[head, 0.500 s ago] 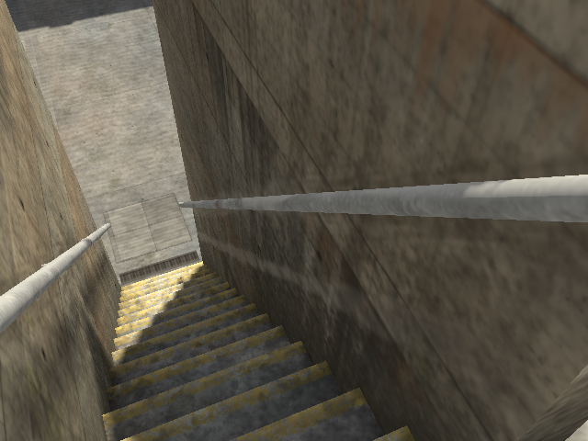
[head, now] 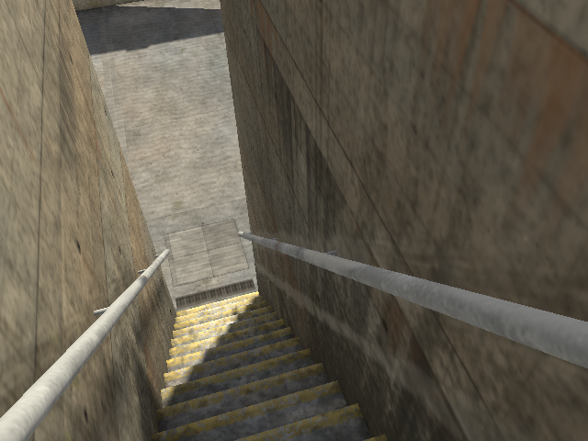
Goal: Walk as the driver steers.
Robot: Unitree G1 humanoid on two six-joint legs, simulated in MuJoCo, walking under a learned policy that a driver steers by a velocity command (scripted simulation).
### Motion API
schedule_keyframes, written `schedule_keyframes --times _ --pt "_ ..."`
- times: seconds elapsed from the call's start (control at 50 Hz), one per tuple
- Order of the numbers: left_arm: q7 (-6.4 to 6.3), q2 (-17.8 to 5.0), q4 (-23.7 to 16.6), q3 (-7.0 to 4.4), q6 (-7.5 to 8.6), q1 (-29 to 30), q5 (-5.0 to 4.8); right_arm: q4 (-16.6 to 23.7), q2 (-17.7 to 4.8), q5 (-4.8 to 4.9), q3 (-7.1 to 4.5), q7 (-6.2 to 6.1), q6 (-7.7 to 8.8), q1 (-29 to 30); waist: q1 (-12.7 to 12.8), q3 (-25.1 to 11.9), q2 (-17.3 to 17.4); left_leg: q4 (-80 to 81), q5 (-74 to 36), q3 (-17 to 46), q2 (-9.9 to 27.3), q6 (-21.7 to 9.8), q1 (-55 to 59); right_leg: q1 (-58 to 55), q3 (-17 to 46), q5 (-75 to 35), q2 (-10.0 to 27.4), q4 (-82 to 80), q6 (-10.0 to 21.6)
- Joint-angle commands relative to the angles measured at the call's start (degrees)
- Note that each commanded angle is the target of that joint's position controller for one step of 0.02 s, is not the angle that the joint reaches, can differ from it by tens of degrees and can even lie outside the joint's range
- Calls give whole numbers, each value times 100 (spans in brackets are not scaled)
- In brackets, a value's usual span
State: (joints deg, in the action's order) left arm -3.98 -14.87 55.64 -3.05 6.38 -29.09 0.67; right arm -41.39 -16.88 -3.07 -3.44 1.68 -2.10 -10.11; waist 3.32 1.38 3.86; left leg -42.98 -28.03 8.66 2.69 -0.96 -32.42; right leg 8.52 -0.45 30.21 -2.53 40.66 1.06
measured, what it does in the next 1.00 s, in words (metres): goes down: left foot 0.23 m lower, then right foot 0.23 m lower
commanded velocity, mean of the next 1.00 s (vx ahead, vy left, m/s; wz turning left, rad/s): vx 0.50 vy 0.00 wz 0.18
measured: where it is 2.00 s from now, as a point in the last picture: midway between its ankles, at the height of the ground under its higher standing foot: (252, 398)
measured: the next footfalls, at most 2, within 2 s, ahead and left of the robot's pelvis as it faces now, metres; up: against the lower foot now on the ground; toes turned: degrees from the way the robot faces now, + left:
left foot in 0.16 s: +0.11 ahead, +0.18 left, -0.23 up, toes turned -1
right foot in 0.54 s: +0.41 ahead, -0.02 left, -0.46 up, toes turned -2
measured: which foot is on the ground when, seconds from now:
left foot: up 0.00-0.14, down 0.16-0.54, up 0.56-1.00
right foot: down 0.00-0.16, up 0.18-0.52, down 0.54-1.00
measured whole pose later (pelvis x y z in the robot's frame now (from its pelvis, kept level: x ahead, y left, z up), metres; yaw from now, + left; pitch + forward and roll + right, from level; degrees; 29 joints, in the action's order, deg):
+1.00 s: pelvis +0.52 +0.17 -0.59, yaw +13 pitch -1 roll -5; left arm -5.3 -9.3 58.8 -2.8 5.5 -26.9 1.7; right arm -46.6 -13.5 -3.1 -3.5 -0.7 -0.6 -8.8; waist 5.1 1.7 7.4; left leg -38.5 -28.6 4.5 3.6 -4.7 -26.9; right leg 16.6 -9.8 49.5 10.7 86.8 -3.4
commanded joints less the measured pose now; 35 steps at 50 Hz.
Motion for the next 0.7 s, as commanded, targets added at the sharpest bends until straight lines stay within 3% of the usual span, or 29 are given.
schedule_keyframes --times 0.02,0.04,0.1,0.12,0.14,0.16,0.18,0.2,0.24,0.26,0.28,0.3,0.32,0.34,0.36,0.4,0.44,0.46,0.48,0.5,0.52,0.54,0.56,0.58,0.6,0.62,0.64,0.68,0.7 --pt "-195 -693 -396 -128 58 721 -109 346 -246 44 -22 42 -30 280 -124 458 -883 688 -384 -271 1 -126 1171 1704 905 164 803 -230 581" --pt "-312 -685 -405 -111 -43 739 7 349 -315 209 -32 -21 50 349 -51 513 -801 864 -210 -362 58 -134 1132 1444 1083 222 910 49 561" --pt "-578 -328 -177 -16 -277 485 196 -118 -264 203 -61 -44 173 -967 -164 349 -703 2009 -624 -191 403 -320 1615 708 989 -424 736 2416 587" --pt "-453 -317 3 13 -467 640 -184 -683 -559 421 -339 86 109 -2278 -759 457 -422 1666 210 -693 355 -148 2109 1342 1061 -1691 806 3541 398" --pt "-453 -228 12 8 -489 428 207 -956 -471 146 -190 -130 302 -2965 -615 -281 -121 2604 -1040 -782 236 -255 3141 994 433 -1122 318 5158 670" --pt "-223 -244 186 -16 -477 1359 -129 -1593 -835 320 -491 -109 296 -4334 -1977 341 575 2471 -982 -617 619 -530 4259 3239 405 -386 -191 7885 13" --pt "-309 -81 -337 -25 -442 944 -2 -1216 -955 151 -229 -199 457 -3743 -1106 204 1338 1501 -4743 -93 1091 -739 4996 4599 -387 2679 -882 9831 258" --pt "-360 -208 -714 -37 -302 909 22 -1145 -1269 257 -251 -172 575 -3351 -532 146 2176 516 -4741 587 1353 -1078 5549 6022 -109 2150 -273 8973 430" --pt "-275 -340 -32 -45 -356 947 180 -999 -811 327 -146 -244 649 -3026 -569 369 559 914 -2126 692 1316 -1333 4573 6271 289 923 213 7777 546" --pt "-141 -224 156 -2 -211 1102 325 -1145 -895 310 -152 -345 713 -2992 -527 254 3 670 -1174 991 1681 -1474 4240 6504 725 341 230 7328 546" --pt "-77 -226 -179 36 -165 1685 276 -1121 -1188 239 -230 -465 697 -2492 -329 532 336 963 687 2041 2567 -2012 3197 6554 1132 -575 767 5528 155" --pt "-40 -386 -212 50 -202 2114 174 -887 -971 188 -109 -496 686 -1481 0 939 -203 1465 1754 1974 2240 -1754 1637 5556 960 -1778 1121 3820 -245" --pt "7 -37 -80 184 -291 1953 73 -821 -547 351 58 -496 664 -912 290 484 -554 1749 2318 514 948 -1306 -236 2381 107 -3416 737 1548 -294" --pt "34 64 528 144 -357 1284 38 -898 -548 369 72 -459 653 -841 223 -60 3 1542 2544 76 523 -1114 -1039 325 -343 -4700 304 2129 -184" --pt "124 -204 336 29 -327 1362 21 -1036 -405 449 77 -598 736 -726 261 68 452 682 4087 -143 139 -934 -586 702 85 -6314 600 1416 -19" --pt "168 -134 -39 118 -204 1789 123 -1110 -229 614 77 -593 783 -939 -18 528 355 -293 4971 -291 -135 -816 122 1283 146 -7198 679 -10 77" --pt "115 -63 -342 128 -304 2025 -147 -1221 -270 179 6 -486 748 -1693 -517 537 112 -931 4486 -214 -117 -872 1017 1028 -7 -6617 593 -1421 16" --pt "67 -56 -580 62 -384 1833 -139 -1269 -133 29 36 -398 734 -1766 -618 358 546 -1570 3707 -141 -291 -1068 1856 1081 6 -6459 684 -2132 104" --pt "230 -307 -477 48 -597 1120 179 -1353 112 286 -35 -505 366 -1949 -498 411 437 -2570 3180 61 -365 -703 2068 1018 135 -5402 798 -2299 27" --pt "322 -401 -479 -52 -650 442 107 -1280 -148 355 -61 -488 332 -1718 -56 111 342 -3260 2283 200 -258 -629 2163 409 -111 -5261 871 -2800 152" --pt "304 -530 -202 -220 -641 -203 -3 -1247 154 486 -18 -418 353 -1989 -49 264 -428 -4498 2745 97 -524 -379 1355 -452 -442 -5713 971 -3020 61" --pt "230 -475 -261 -264 -437 -601 70 -1149 -462 -69 -100 -332 272 -1716 492 -148 -1069 -7109 5279 -260 -1088 -916 286 -1877 352 -4883 1342 -3270 491" --pt "477 -303 -162 -90 -311 -1028 53 -1165 -125 -29 -85 -282 236 -1470 726 -34 -1283 -8335 8034 -325 -1495 -918 -1891 -2815 362 -5691 1394 -683 303" --pt "649 -614 162 -21 -260 -1169 -6 -1133 448 170 88 -266 249 -2844 -348 -314 -2206 -7725 7548 -75 -925 -926 -2771 -3067 1143 -7755 2369 495 340" --pt "560 -1412 273 -432 -123 -1279 -247 -1014 391 -73 177 -267 123 -2173 70 -497 -3460 -8071 7530 -55 -561 -863 -4118 -2855 2835 -2876 3135 -93 1526" --pt "485 -1259 307 -383 -14 -1059 -101 -632 80 -234 193 -308 91 -1024 264 44 -2585 -6722 6132 293 -199 -526 -4406 -1580 3493 769 3361 -1311 1831" --pt "452 -348 241 -72 64 -419 60 -690 -472 -373 35 -290 98 -246 64 875 -1013 -5495 4732 645 -78 -331 -3906 -185 2932 1326 2701 -1442 1203" --pt "38 54 175 234 48 -90 -183 -401 185 -165 183 -12 -48 111 -408 1553 -224 -3410 2591 523 -102 243 -2202 2674 2134 -8 2665 -1356 933" --pt "-18 -338 -59 197 -44 330 -29 -513 418 -79 217 -8 -84 -222 -629 1312 -766 -3177 1946 29 -315 354 -1095 3501 1714 58 2406 -1293 984"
